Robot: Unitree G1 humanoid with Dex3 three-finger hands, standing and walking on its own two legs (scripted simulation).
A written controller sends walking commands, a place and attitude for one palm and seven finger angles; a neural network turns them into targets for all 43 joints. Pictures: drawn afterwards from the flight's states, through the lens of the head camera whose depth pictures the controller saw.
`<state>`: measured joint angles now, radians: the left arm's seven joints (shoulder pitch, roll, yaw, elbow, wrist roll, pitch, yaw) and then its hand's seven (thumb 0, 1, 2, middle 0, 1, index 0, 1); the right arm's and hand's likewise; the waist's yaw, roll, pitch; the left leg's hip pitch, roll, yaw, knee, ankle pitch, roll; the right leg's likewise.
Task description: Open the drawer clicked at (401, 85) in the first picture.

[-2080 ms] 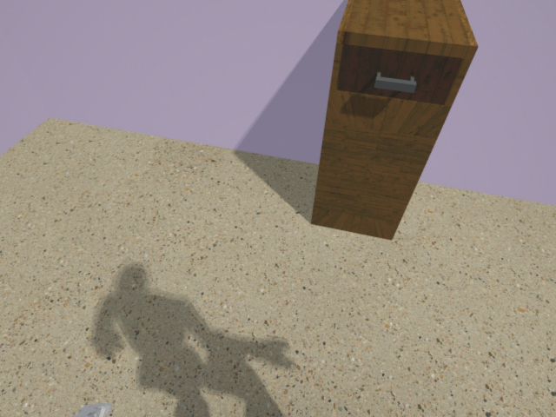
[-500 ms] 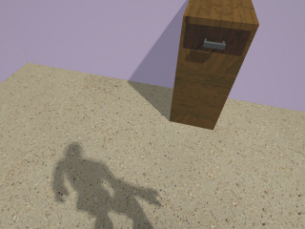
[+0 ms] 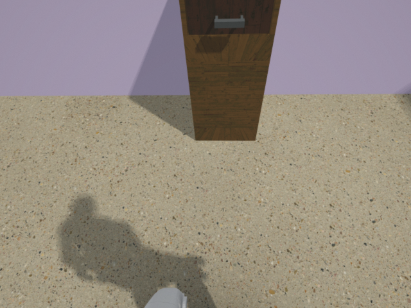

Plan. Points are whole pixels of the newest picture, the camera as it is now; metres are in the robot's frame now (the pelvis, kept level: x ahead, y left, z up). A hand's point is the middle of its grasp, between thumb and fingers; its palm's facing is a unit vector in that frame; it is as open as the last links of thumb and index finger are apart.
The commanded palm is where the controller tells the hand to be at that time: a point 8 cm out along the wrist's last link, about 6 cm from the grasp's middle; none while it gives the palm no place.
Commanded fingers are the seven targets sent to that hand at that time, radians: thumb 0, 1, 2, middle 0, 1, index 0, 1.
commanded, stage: walk to a spot facing it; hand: left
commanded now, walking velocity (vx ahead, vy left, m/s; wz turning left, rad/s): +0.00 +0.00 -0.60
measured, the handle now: (229, 20) +1.09 +0.00 +0.01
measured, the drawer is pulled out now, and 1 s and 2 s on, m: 0.00 0.00 0.00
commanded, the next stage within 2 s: turn to face it in 1.52 s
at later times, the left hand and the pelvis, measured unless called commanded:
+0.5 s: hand out of the picture +0.12 +0.25 -0.16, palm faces -0.23 -0.94 -0.24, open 7.4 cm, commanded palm none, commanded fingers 0.00 0.90 0.90 -0.20 -0.30 -0.20 -0.30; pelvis -0.02 +0.05 +0.01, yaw -18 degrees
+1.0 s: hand (174, 282) +0.19 +0.10 -0.15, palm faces -0.57 -0.80 -0.20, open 7.3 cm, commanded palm none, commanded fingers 0.00 0.90 0.90 -0.20 -0.30 -0.20 -0.30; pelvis +0.04 -0.03 +0.01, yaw -35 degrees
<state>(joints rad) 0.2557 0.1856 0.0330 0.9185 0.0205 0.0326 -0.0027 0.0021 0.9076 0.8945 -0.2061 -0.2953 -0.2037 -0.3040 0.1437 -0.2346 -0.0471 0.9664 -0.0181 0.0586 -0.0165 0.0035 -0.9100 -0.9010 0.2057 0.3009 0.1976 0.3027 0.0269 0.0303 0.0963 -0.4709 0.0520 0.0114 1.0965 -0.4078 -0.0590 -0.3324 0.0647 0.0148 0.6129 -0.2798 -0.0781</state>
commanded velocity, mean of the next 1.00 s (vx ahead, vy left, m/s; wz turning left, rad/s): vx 0.18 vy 0.00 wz -0.54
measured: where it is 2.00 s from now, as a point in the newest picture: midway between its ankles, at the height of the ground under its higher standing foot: (280, 282)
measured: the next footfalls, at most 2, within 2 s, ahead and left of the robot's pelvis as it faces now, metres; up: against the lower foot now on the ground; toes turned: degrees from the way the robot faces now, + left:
left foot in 0.36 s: +0.02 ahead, +0.16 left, +0.00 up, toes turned -14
right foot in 0.76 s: -0.04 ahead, -0.11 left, +0.00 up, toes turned -35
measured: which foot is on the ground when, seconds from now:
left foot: up 0.00-0.34, down 0.36-0.76, up 0.78-1.00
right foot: down 0.00-0.34, up 0.36-0.74, down 0.76-1.00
